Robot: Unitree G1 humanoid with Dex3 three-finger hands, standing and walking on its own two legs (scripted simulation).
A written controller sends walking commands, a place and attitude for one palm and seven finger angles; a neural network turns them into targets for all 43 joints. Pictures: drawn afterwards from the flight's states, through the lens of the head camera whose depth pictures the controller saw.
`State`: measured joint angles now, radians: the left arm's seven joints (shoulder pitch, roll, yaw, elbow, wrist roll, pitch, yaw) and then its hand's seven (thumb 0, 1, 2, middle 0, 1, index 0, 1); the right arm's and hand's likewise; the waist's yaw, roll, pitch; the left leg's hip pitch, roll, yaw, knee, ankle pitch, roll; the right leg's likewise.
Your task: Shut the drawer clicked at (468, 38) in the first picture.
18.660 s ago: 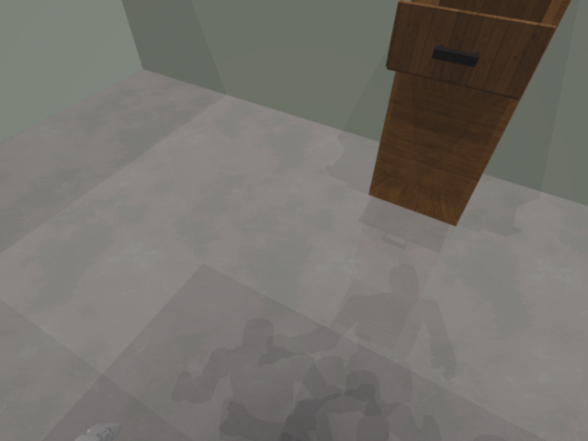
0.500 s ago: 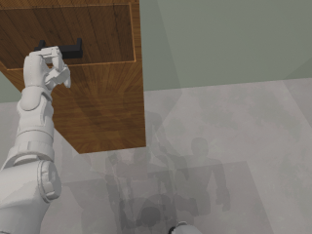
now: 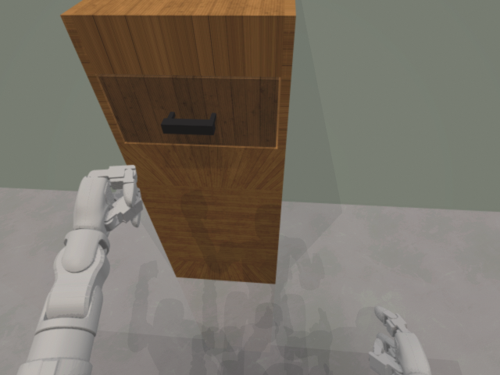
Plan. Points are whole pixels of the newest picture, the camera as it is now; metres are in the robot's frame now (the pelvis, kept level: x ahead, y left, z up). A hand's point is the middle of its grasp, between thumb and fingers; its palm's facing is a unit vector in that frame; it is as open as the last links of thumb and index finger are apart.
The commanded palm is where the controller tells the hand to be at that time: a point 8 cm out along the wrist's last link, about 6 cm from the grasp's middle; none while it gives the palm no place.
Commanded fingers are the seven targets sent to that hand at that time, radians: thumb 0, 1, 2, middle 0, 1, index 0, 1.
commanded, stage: draw the hand back to the body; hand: left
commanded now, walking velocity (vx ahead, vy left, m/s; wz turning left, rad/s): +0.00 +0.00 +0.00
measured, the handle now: (190, 121) +0.61 +0.19 +0.08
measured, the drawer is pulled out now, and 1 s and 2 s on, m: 0.00 0.00 0.00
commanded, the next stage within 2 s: step back with the hand held close in 0.74 s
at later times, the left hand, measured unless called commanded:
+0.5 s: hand (66, 274) +0.19 +0.23 +0.16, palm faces +0.37 -0.85 -0.37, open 3.3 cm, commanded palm +0.14 +0.28 +0.18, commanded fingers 0.00 0.90 0.90 -1.40 -1.60 -1.40 -1.60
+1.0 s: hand (40, 291) +0.17 +0.24 +0.17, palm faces +0.41 -0.80 -0.43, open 3.3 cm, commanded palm +0.11 +0.28 +0.18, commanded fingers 0.00 0.90 0.90 -1.40 -1.60 -1.40 -1.60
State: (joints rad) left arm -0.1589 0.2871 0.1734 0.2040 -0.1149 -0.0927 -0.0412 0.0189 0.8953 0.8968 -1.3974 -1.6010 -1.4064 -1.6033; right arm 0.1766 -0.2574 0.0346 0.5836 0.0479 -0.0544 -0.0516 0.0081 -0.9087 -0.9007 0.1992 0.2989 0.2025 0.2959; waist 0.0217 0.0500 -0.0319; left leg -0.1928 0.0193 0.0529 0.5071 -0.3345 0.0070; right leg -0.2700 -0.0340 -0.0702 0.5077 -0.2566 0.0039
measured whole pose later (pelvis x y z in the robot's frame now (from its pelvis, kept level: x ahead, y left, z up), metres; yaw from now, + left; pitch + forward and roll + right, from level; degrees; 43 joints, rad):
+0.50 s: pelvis -0.01 +0.00 +0.01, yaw +0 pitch -5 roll +0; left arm 0.43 0.30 0.25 -0.36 -0.05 -0.10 0.09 0.02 0.89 0.90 -1.40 -1.60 -1.41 -1.60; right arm 0.22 -0.24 0.02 0.64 0.00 -0.09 -0.05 0.01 -0.91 -0.90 0.20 0.30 0.20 0.30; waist 0.05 0.09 0.02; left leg -0.03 0.02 0.06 0.40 -0.28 0.00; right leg -0.11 -0.02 -0.07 0.40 -0.20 0.00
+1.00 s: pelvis -0.02 +0.00 +0.01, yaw +0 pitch -3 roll -1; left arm 0.53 0.32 0.34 -0.46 -0.03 -0.16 0.10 0.02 0.89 0.90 -1.40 -1.60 -1.41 -1.60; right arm 0.19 -0.22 0.03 0.60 -0.01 -0.10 -0.06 0.01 -0.90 -0.90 0.20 0.30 0.21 0.30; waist 0.03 0.07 0.01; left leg -0.11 0.03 0.05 0.44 -0.28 0.00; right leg -0.17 -0.01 -0.07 0.39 -0.17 0.00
